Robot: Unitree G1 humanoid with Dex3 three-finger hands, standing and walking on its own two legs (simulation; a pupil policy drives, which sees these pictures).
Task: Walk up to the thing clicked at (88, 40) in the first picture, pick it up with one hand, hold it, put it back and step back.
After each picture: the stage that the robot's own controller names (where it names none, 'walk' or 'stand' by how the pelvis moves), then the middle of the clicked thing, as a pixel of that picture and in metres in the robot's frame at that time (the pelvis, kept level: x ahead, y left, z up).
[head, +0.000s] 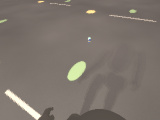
stand; (89, 40) +1.88 +0.07 -0.72
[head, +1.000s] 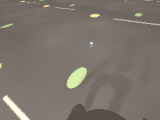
walk; (91, 44) +1.76 +0.15 -0.72
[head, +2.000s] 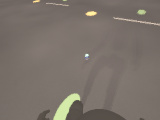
walk; (86, 57) +1.16 +0.14 -0.72
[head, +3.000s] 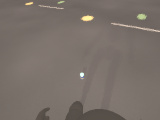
walk; (82, 76) +0.72 +0.17 -0.71
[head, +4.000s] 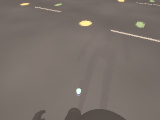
walk; (78, 92) +0.47 +0.14 -0.70
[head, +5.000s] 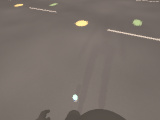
stand; (75, 98) +0.37 +0.18 -0.71
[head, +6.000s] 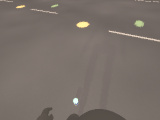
stand; (75, 101) +0.33 +0.17 -0.72
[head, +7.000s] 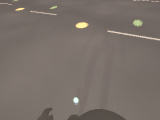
stand; (76, 101) +0.35 +0.18 -0.73
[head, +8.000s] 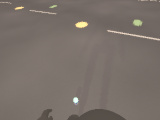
stand; (76, 101) +0.34 +0.18 -0.73
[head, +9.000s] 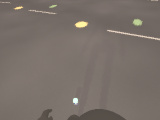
stand; (75, 101) +0.34 +0.18 -0.73
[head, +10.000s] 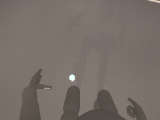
go down; (72, 78) +0.38 +0.18 -0.54
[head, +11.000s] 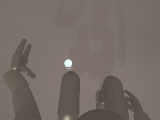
go down; (68, 64) +0.42 +0.21 -0.32
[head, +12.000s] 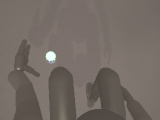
close in; (51, 57) +0.41 +0.24 -0.24
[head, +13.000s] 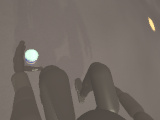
close; (31, 57) +0.41 +0.26 -0.22
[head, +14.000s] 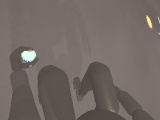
close; (28, 57) +0.40 +0.27 -0.22
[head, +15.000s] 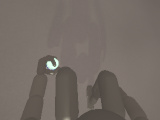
lift; (51, 65) +0.33 +0.26 -0.13
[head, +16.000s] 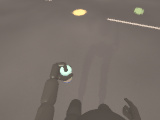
lift; (66, 74) +0.32 +0.18 +0.02
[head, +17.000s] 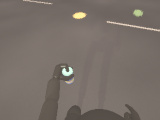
hold; (68, 75) +0.32 +0.17 -0.01
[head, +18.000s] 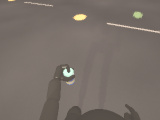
hold; (69, 76) +0.32 +0.16 -0.01
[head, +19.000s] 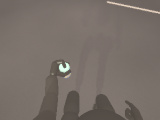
crouch; (65, 70) +0.36 +0.18 -0.06
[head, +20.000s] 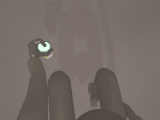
lower; (46, 50) +0.46 +0.25 -0.13
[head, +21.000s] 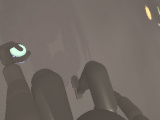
lower; (19, 54) +0.43 +0.28 -0.23
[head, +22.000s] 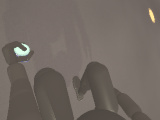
lower; (23, 53) +0.42 +0.28 -0.23
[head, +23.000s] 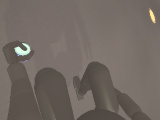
lower; (23, 53) +0.42 +0.28 -0.22
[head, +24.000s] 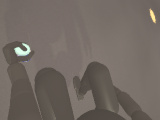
lower; (24, 53) +0.42 +0.28 -0.22
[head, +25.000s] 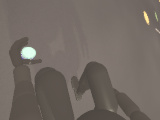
open; (27, 56) +0.41 +0.26 -0.23
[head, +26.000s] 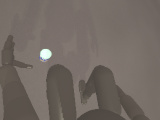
stand; (44, 55) +0.40 +0.24 -0.25
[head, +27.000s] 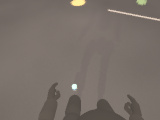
stand; (74, 87) +0.37 +0.16 -0.60
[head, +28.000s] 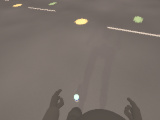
stand; (76, 98) +0.37 +0.16 -0.67
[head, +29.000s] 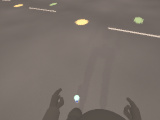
stand; (76, 99) +0.36 +0.16 -0.67
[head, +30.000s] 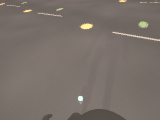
stand; (80, 99) +0.39 +0.14 -0.72
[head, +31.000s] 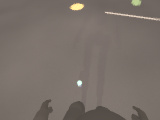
walk; (79, 84) +0.44 +0.13 -0.70
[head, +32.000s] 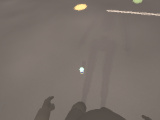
walk; (81, 70) +0.69 +0.18 -0.70
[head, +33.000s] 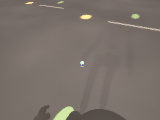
stand; (82, 64) +0.99 +0.15 -0.70
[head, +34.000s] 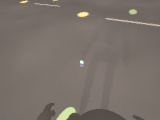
stand; (81, 63) +0.97 +0.18 -0.72
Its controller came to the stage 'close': yes
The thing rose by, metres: 0.72
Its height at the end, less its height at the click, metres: +0.00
